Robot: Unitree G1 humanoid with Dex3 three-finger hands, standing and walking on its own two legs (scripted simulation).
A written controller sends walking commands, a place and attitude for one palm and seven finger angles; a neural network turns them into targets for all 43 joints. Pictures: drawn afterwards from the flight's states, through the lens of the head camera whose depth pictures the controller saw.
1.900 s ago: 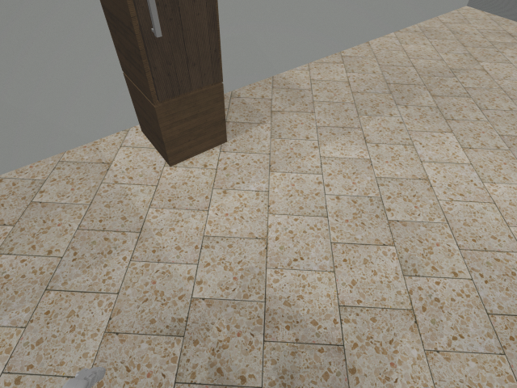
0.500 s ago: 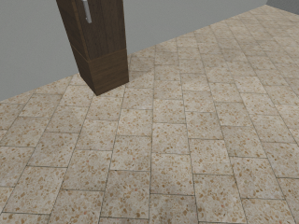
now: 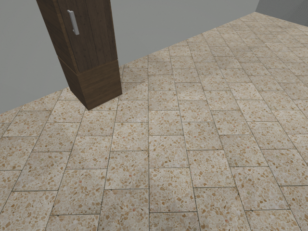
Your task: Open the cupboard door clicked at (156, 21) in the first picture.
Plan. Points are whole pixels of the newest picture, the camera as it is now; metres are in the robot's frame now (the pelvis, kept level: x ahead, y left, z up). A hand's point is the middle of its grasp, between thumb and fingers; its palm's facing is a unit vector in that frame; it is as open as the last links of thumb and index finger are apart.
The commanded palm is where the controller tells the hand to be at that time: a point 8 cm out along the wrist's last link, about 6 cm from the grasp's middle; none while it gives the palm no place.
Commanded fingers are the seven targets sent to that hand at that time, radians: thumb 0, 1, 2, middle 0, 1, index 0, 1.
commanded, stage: walk to a spot facing it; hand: left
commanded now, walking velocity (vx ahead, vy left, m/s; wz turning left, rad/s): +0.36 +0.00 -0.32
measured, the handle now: (72, 22) +1.25 +0.61 +0.02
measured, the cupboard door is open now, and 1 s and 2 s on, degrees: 0 0 0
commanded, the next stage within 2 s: turn to face it in 1.68 s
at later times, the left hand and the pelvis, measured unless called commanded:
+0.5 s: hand out of the picture +0.09 +0.18 -0.19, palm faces -0.02 -0.99 -0.14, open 7.4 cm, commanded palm none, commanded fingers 0.00 0.90 0.90 -0.20 -0.30 -0.20 -0.30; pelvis +0.20 +0.02 -0.02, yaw -7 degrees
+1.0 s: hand (132, 132) +0.54 +0.13 -0.16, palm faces -0.34 -0.93 -0.16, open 7.4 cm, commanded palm none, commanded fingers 0.00 0.90 0.90 -0.20 -0.30 -0.20 -0.30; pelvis +0.39 +0.00 +0.01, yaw -18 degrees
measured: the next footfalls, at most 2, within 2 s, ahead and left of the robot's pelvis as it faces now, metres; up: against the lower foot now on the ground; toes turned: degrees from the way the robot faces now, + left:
left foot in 0.48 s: +0.35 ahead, +0.10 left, +0.00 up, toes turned +1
right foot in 1.10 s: +0.52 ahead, -0.17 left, +0.00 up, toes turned -28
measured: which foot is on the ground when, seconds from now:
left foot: down 0.00-0.08, up 0.10-0.46, down 0.48-1.00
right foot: down 0.00-0.48, up 0.50-1.00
